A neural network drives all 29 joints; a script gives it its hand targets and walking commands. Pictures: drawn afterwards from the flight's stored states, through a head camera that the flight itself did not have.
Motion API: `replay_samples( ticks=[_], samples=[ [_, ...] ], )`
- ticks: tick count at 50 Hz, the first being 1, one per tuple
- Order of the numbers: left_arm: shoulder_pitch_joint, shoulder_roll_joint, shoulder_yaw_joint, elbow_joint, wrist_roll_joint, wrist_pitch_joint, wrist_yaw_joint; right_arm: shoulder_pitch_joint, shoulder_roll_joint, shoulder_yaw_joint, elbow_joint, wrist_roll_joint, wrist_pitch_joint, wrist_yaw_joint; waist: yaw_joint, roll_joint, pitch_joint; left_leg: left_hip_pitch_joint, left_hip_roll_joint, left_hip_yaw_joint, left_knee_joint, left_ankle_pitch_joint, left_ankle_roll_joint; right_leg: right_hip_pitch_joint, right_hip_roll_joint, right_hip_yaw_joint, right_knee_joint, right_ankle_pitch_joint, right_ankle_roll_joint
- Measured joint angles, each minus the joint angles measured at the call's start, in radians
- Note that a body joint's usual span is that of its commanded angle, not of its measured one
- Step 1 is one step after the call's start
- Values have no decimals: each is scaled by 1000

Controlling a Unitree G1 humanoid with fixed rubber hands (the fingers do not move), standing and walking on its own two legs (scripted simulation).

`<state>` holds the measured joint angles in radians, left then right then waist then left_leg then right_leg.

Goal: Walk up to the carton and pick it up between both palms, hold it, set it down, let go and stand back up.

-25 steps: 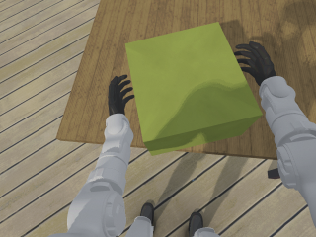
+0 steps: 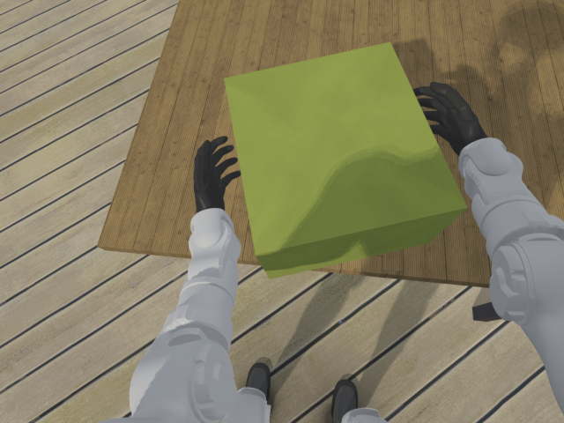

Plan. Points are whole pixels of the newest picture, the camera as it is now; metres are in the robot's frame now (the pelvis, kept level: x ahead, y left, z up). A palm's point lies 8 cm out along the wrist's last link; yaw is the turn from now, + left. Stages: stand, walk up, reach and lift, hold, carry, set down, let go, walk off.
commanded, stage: reach and lift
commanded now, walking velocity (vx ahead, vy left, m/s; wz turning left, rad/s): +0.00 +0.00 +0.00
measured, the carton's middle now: (328, 163) +0.48 +0.02 -0.03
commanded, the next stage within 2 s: none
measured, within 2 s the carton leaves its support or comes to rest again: neither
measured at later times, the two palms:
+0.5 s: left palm (211, 199) +0.39 +0.19 -0.01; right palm (462, 135) +0.51 -0.15 +0.02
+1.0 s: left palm (211, 200) +0.39 +0.19 -0.01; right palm (462, 136) +0.51 -0.15 +0.02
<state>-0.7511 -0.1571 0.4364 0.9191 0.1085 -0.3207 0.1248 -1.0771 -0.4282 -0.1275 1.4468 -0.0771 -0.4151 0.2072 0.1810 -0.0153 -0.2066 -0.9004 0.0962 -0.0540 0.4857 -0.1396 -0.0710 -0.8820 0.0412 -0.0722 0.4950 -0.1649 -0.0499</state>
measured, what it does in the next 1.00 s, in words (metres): stands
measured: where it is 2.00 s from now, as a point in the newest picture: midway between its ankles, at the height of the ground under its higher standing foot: outside the picture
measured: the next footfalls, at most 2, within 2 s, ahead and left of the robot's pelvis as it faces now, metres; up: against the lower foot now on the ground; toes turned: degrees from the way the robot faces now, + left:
none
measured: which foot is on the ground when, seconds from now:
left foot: down 0.00-1.00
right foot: down 0.00-1.00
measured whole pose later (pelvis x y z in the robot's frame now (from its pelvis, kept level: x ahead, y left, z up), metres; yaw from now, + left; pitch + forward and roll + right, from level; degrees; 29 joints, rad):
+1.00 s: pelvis +0.00 +0.00 +0.00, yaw +0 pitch +32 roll -1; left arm -0.76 -0.14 0.44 0.97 0.11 -0.40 0.11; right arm -1.08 -0.42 -0.15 1.50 -0.11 -0.47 0.19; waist 0.17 -0.04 -0.21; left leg -0.90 0.10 -0.05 0.48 -0.14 -0.05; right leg -0.88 0.04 -0.07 0.49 -0.16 -0.05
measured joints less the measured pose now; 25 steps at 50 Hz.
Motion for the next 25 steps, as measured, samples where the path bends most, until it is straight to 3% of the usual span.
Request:
replay_samples(
  ticks=[25],
  samples=[
    [0, 8, 0, 17, 0, -30, -13, -6, 2, -15, 32, -8, -24, 0, -3, -14, 0, 0, 0, 0, -5, 0, 16, 0, 1, 0, -4, 1, -2]
  ],
)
